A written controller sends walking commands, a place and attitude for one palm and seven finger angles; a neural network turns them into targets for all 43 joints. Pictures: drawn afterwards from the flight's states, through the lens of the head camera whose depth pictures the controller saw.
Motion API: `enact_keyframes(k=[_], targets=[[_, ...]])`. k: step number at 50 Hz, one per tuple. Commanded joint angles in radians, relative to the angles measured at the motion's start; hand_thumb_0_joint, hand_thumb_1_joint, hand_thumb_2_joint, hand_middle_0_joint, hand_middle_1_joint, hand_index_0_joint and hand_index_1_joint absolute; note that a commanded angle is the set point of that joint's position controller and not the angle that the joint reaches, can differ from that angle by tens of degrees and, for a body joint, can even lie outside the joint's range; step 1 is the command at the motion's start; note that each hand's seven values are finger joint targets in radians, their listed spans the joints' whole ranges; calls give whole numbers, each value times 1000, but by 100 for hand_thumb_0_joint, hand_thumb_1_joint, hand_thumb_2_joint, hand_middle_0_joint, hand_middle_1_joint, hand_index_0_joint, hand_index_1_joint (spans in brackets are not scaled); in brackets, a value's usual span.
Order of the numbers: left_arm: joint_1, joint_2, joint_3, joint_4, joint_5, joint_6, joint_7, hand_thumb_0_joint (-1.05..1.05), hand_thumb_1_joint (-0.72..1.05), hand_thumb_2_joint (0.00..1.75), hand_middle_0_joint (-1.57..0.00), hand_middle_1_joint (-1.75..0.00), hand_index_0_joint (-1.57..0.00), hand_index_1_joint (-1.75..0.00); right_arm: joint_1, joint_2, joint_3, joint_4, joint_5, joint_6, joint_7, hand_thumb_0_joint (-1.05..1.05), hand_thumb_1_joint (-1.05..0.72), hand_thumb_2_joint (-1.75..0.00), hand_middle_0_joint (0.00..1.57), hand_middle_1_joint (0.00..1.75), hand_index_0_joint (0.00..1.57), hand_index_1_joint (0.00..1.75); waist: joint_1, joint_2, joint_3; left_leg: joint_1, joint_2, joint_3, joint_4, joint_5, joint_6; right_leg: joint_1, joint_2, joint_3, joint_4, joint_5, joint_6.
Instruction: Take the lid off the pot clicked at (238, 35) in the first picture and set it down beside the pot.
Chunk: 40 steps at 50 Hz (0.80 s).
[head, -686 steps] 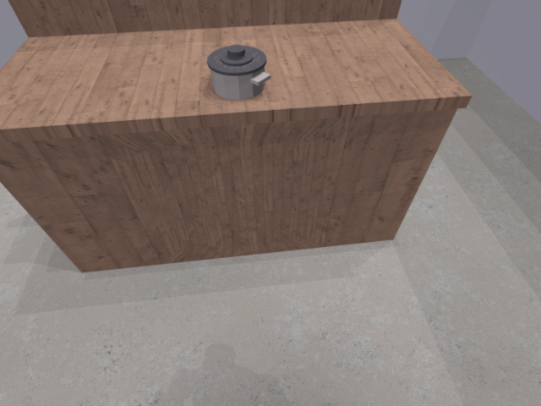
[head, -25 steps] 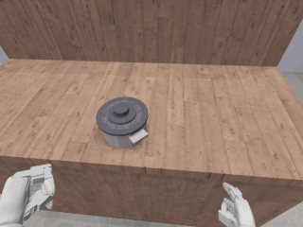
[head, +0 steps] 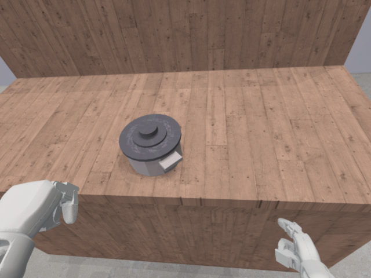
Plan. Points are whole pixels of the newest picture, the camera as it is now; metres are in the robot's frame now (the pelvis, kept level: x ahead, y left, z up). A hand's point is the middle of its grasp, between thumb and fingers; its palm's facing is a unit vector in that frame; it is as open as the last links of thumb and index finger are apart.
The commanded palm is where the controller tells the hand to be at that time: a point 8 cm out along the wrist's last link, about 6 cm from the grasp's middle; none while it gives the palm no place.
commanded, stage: reach forward and open the fingers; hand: left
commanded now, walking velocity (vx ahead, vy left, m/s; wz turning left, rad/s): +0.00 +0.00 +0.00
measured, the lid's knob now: (148, 129) +0.43 +0.15 +0.09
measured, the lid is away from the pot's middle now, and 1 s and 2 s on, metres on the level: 0.00 0.00 0.00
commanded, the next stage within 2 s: move the open hand above the knob in 0.84 s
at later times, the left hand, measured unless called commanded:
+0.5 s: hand (54, 192) +0.22 +0.27 +0.14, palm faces -0.13 -0.04 -0.99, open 7.2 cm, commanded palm +0.20 +0.26 +0.20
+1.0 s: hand (57, 162) +0.27 +0.28 +0.16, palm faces -0.12 -0.03 -0.99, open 10.0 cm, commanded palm +0.24 +0.27 +0.22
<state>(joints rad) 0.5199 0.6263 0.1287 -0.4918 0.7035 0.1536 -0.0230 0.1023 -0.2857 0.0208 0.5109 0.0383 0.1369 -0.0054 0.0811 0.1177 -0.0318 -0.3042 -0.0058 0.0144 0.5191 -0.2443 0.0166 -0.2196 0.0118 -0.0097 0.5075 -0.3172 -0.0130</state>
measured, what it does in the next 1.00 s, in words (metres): stands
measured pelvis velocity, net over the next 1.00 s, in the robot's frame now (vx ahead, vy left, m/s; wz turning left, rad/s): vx -0.03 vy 0.02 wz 0.05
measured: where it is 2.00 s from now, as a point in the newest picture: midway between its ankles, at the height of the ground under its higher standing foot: outside the picture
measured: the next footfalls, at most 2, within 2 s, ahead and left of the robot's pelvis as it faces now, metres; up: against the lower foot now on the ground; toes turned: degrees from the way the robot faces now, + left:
none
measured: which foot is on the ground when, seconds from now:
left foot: down 0.00-1.00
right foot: down 0.00-1.00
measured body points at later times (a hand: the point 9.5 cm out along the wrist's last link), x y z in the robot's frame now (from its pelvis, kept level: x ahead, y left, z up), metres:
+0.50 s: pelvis -0.03 +0.01 +0.00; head -0.01 -0.03 +0.45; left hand +0.22 +0.27 +0.19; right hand +0.19 -0.19 -0.09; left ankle +0.02 +0.11 -0.74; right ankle -0.03 -0.11 -0.74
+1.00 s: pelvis -0.03 +0.02 +0.00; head -0.01 -0.02 +0.45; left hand +0.27 +0.28 +0.21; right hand +0.20 -0.18 -0.09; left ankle +0.02 +0.11 -0.74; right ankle -0.03 -0.11 -0.74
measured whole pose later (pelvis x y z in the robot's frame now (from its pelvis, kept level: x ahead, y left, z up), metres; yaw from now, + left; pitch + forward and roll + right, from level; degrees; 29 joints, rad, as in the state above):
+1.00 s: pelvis -0.03 +0.02 +0.00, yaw +3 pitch +0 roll -1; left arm -0.19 0.68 -0.01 -0.16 0.76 0.15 -0.36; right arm 0.08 -0.28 0.05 0.55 0.06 0.09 0.02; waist 0.07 0.12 0.03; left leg -0.28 -0.05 -0.02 0.45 -0.16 0.05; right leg -0.19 -0.03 -0.04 0.44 -0.25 0.01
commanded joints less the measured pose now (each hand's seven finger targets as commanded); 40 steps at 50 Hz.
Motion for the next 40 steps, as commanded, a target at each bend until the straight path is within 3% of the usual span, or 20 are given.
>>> enact_keyframes(k=[1, 4, 5, 9, 10, 13, 14, 15, 17, 19, 20, 24, 25, 27, 29, 30, 34, 35, 39, 40], targets=[[-156, 237, 132, -105, 20, -11, -94, 0, 46, 115, -115, -100, -115, -100, -148, -80, -28, -164, 18, -52, -11, 0, -90, -90, 20, 30, 20, 30, -13, -122, -147, 122, -8, -33, -47, 254, 38, 8, -18, 11, -92, 323, 16], [-273, 344, 193, -110, 10, -39, -160, 0, 37, 120, -112, -90, -112, -90, -184, -90, -25, -156, 20, -76, -20, 0, -90, -90, 20, 30, 20, 30, -12, -97, -139, 146, -17, -38, -42, 261, 43, 17, -16, 28, -107, 360, 16], [-297, 277, 128, -101, 5, -59, -180, 0, 34, 121, -110, -86, -110, -86, -150, -73, -25, -158, 14, -79, -22, 0, -90, -90, 20, 30, 20, 30, -24, -84, -129, 143, -22, -35, -45, 263, 48, 19, -20, -1, -107, 349, 22], [-338, 335, 208, -35, 4, -101, -195, 0, 23, 124, -105, -72, -105, -72, -154, -77, -25, -142, 15, -98, -17, 0, -90, -90, 20, 30, 20, 30, -6, -85, -106, 174, -21, -43, -64, 253, 40, -3, -10, 3, -142, 299, 10], [-360, 270, 142, -4, 2, -107, -202, 0, 20, 125, -104, -68, -104, -68, -126, -73, -25, -137, 11, -92, -14, 0, -90, -90, 20, 30, 20, 30, -18, -74, -103, 165, -23, -34, -70, 235, 41, 4, -12, -20, -142, 274, 15], [-452, 297, 145, -23, 14, -116, -198, 0, 11, 128, -100, -58, -100, -58, -139, -78, -24, -136, 11, -96, -9, 0, -90, -90, 20, 30, 20, 30, -2, -45, -134, 188, -21, -45, -94, 215, 34, -4, -18, -15, -158, 214, 13], [-471, 330, 183, -28, 18, -112, -192, 0, 8, 129, -99, -54, -99, -54, -171, -77, -24, -140, 14, -109, -5, 0, -90, -90, 20, 30, 20, 30, 0, -48, -135, 196, -20, -47, -90, 215, 34, 10, -9, -2, -150, 224, 1], [-482, 274, 120, -16, 16, -116, -197, 0, 5, 130, -98, -51, -98, -51, -147, -71, -26, -141, 11, -106, -2, 0, -90, -90, 20, 30, 20, 30, -8, -31, -147, 190, -22, -42, -94, 207, 36, 24, -11, -22, -147, 208, 6], [-502, 280, 117, -6, 21, -107, -197, 0, 0, 132, -96, -44, -96, -44, -146, -75, -29, -138, 13, -107, 1, 0, -90, -90, 20, 30, 20, 30, -4, -39, -155, 199, -15, -48, -107, 206, 31, 25, -14, -21, -150, 193, 6], [-572, 331, 158, -1, 38, -94, -194, 0, -6, 135, -93, -36, -93, -36, -185, -80, -22, -133, 15, -113, 7, 0, -90, -90, 20, 30, 20, 30, 1, -34, -139, 196, -18, -55, -110, 187, 29, 16, -6, -7, -151, 178, -5], [-583, 268, 89, 31, 33, -90, -201, 0, -9, 136, -92, -33, -92, -33, -161, -73, -22, -132, 14, -107, 6, 0, -90, -90, 20, 30, 20, 30, -9, -32, -136, 184, -17, -48, -120, 166, 31, 16, -6, -28, -151, 150, 1], [-682, 333, 128, 31, 52, -74, -206, 0, -21, 142, -87, -19, -87, -19, -199, -80, -17, -132, 18, -113, 9, 0, -90, -90, 20, 30, 20, 30, 2, -26, -148, 197, -14, -65, -133, 148, 28, 15, -2, -17, -147, 126, -10], [-688, 271, 65, 58, 48, -73, -214, 0, -25, 143, -86, -15, -86, -15, -176, -73, -17, -129, 17, -108, 9, 0, -90, -90, 20, 30, 20, 30, -7, -22, -161, 197, -13, -61, -140, 143, 28, 21, -3, -34, -143, 112, -6], [-708, 284, 68, 85, 46, -64, -221, 0, -31, 146, -84, -8, -84, -8, -174, -78, -20, -129, 19, -107, 8, 0, -90, -90, 20, 30, 20, 30, -3, -51, -145, 189, -9, -67, -151, 122, 26, 14, -6, -33, -150, 95, -4], [-747, 340, 118, 60, 56, -58, -224, 0, -31, 147, -84, -8, -84, -8, -198, -84, -18, -133, 19, -110, 12, 0, -90, -90, 20, 30, 20, 30, 1, -35, -169, 206, -12, -68, -135, 145, 29, 23, 1, -18, -139, 125, -14], [-758, 285, 59, 112, 53, -52, -235, 0, -31, 147, -84, -8, -84, -8, -184, -76, -12, -126, 16, -104, 10, 0, -90, -90, 20, 30, 20, 30, -8, -42, -168, 191, -15, -62, -145, 133, 29, 23, -3, -34, -142, 107, -7], [-844, 314, 73, 87, 60, -41, -242, 0, -31, 148, -84, -8, -84, -8, -195, -82, -15, -134, 23, -109, 10, 0, -90, -90, 20, 30, 20, 30, -13, -24, -167, 215, -10, -76, -143, 127, 28, 6, 5, -27, -132, 111, -15], [-854, 280, 33, 126, 63, -38, -254, 0, -31, 148, -84, -8, -84, -8, -185, -76, -9, -125, 18, -104, 8, 0, -90, -90, 20, 30, 20, 30, -13, -24, -177, 206, -13, -71, -150, 131, 27, 12, 2, -39, -135, 106, -11], [-913, 347, 88, 103, 71, -31, -255, 0, -32, 149, -84, -8, -84, -8, -192, -87, -14, -132, 22, -106, 11, 0, -90, -90, 20, 30, 20, 30, -11, -13, -197, 226, -9, -80, -135, 159, 27, 18, 3, -28, -122, 134, -21], [-914, 308, 49, 160, 74, -27, -267, 0, -32, 149, -85, -8, -85, -8, -179, -80, -8, -119, 15, -99, 10, 0, -90, -90, 20, 30, 20, 30, -10, -30, -210, 212, -17, -71, -140, 176, 28, 29, 2, -40, -127, 143, -16]])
